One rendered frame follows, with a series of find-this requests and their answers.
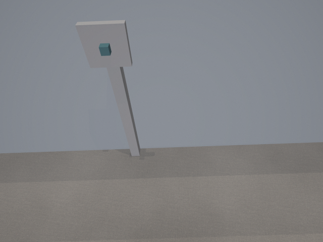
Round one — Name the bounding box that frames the button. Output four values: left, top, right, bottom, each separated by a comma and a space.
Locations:
99, 43, 112, 56

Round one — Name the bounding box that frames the panel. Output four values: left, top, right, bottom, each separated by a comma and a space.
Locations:
75, 20, 140, 156

